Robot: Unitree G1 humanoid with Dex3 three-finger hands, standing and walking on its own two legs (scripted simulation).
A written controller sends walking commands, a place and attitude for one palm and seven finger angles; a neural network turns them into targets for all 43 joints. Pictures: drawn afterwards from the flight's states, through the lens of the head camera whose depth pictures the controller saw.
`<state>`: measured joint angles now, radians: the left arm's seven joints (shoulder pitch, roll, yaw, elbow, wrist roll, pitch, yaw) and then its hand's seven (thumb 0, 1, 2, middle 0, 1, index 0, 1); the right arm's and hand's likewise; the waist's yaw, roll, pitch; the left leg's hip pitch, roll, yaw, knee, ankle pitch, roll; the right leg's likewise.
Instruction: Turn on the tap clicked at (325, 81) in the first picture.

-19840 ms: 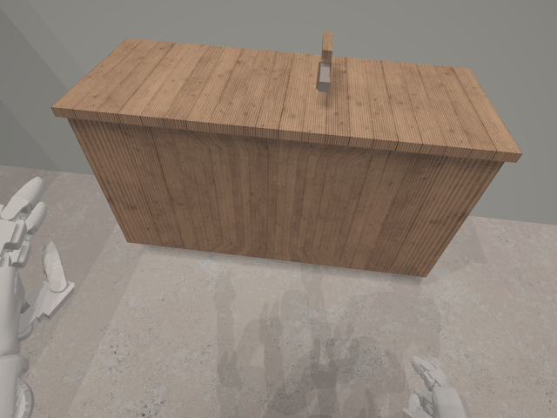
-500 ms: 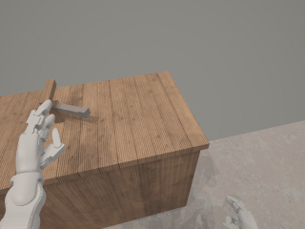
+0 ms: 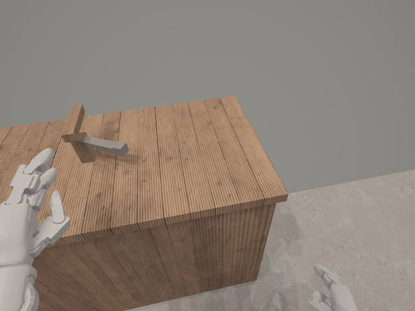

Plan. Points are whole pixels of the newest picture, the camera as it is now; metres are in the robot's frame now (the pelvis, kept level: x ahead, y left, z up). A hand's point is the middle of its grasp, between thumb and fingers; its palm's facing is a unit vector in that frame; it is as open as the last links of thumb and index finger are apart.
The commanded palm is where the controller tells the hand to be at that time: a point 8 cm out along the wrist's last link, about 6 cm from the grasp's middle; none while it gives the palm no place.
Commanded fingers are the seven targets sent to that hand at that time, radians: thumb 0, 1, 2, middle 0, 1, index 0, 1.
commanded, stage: draw the hand back beside the body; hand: left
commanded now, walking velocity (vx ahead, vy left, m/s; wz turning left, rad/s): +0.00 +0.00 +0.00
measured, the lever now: (120, 148) +0.48 +0.30 +0.04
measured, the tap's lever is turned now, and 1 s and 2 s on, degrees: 60 60 60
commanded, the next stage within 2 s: step back with the hand held close in 0.10 s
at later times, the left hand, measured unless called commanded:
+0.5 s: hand (70, 224) +0.19 +0.23 +0.15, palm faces +0.31 -0.86 -0.42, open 7.4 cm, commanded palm +0.15 +0.28 +0.17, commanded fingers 0.00 0.90 0.90 -0.20 -0.30 -0.20 -0.30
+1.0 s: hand (10, 270) +0.12 +0.28 +0.15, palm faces +0.41 -0.79 -0.45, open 7.4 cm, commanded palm +0.07 +0.31 +0.17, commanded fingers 0.00 0.90 0.90 -0.20 -0.30 -0.20 -0.30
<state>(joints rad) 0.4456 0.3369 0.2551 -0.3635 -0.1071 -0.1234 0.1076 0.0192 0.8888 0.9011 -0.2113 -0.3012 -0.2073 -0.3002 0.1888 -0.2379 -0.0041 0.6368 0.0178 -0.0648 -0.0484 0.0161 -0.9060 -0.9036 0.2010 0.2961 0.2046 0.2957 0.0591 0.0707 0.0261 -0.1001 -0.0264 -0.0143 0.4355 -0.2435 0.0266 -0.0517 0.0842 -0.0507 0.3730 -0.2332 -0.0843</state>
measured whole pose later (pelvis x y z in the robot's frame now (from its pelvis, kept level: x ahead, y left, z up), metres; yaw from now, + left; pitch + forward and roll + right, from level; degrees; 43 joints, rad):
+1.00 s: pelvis -0.09 +0.03 -0.01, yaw +1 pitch -1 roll -1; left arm 0.46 0.36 0.35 -0.45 -0.02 -0.17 0.12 0.02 0.89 0.90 -0.21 -0.30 -0.21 -0.30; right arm 0.20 -0.21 0.01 0.58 0.01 -0.03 -0.07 0.02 -0.90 -0.90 0.20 0.30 0.21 0.30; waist 0.03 0.04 0.03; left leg -0.38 -0.06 0.00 0.52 -0.14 0.07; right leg -0.31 0.08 0.04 0.55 -0.22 -0.03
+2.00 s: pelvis -0.30 +0.03 -0.01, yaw +5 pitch -3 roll +0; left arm 0.42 0.32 0.31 -0.45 -0.02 -0.13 0.16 0.02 0.89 0.90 -0.21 -0.30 -0.20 -0.30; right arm 0.28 -0.21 -0.01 0.67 -0.01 -0.08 -0.07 0.02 -0.90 -0.90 0.20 0.30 0.21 0.30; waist 0.01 0.00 -0.01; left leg -0.40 0.02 -0.03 0.80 -0.43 0.01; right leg -0.25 0.07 -0.02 0.52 -0.21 -0.08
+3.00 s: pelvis -0.28 +0.03 +0.00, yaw +0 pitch -1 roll +0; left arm 0.46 0.36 0.33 -0.48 -0.06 -0.12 0.15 0.02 0.89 0.90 -0.21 -0.30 -0.21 -0.30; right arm 0.16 -0.20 0.00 0.58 0.01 -0.08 -0.07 0.01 -0.91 -0.90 0.20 0.30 0.21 0.30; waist 0.02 0.01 0.02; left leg -0.21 0.05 0.07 0.50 -0.27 -0.01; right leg -0.21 0.06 0.02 0.48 -0.25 -0.04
